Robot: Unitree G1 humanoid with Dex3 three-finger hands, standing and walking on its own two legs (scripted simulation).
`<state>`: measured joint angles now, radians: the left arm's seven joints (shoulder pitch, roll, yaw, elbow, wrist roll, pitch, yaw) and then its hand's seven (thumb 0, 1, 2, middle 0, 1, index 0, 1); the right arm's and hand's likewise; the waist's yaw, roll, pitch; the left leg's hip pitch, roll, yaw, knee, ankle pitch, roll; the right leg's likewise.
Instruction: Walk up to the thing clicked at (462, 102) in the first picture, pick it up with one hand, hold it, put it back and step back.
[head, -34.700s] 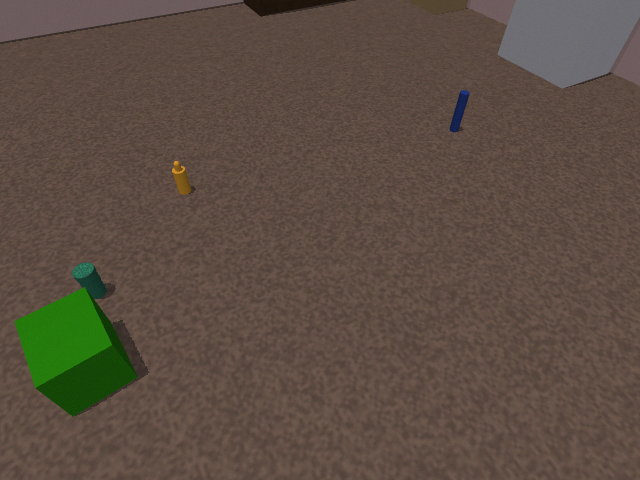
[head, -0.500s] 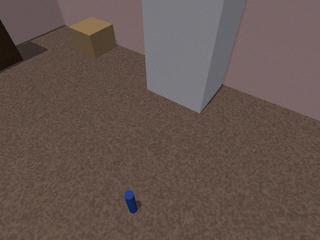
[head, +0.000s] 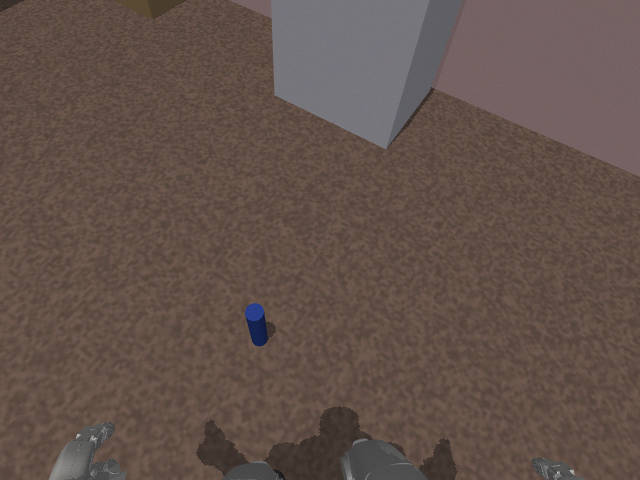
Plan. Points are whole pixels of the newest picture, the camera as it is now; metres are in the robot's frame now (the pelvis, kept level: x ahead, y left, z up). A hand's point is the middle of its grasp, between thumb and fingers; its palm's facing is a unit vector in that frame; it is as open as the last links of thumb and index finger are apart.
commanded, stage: step back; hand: left
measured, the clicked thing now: (257, 326) +0.52 +0.13 -0.65
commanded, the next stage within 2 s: none
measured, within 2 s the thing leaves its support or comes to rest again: neither
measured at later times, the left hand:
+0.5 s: hand out of the picture +0.03 +0.28 -0.16, palm faces +0.01 -0.93 -0.38, open 7.4 cm
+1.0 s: hand out of the picture -0.16 +0.24 -0.14, palm faces -0.04 -0.91 -0.41, open 7.4 cm
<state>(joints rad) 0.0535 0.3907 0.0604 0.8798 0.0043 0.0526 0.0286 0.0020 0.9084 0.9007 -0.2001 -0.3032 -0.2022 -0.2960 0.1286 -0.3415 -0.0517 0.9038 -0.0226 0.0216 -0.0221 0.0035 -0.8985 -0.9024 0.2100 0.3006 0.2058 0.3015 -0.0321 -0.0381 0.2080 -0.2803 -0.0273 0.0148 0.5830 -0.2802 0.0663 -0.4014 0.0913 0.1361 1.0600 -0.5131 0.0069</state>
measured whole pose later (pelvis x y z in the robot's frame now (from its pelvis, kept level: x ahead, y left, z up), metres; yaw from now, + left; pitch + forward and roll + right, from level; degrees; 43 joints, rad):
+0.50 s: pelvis -0.11 +0.01 -0.01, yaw +1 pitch -2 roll +1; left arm 0.09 0.39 0.07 0.77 0.02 0.05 0.01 0.00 0.90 0.90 -0.20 -0.30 -0.21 -0.30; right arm 0.16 -0.38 -0.06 0.89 -0.02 0.02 -0.02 0.00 -0.90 -0.90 0.21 0.30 0.20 0.30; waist 0.00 -0.06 0.20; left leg -0.24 -0.05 -0.02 0.65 -0.36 0.02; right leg -0.39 -0.05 0.05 0.73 -0.30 0.01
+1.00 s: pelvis -0.25 -0.02 -0.01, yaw -2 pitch -2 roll +1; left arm 0.21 0.35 0.07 0.84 0.04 0.05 -0.01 0.00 0.91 0.90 -0.20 -0.30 -0.21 -0.30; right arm 0.14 -0.42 -0.06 0.85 0.00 0.04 -0.03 0.00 -0.90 -0.90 0.21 0.30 0.20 0.30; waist 0.02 0.02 0.16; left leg -0.52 -0.09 -0.13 1.09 -0.48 0.00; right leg -0.28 0.00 0.04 0.67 -0.35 -0.01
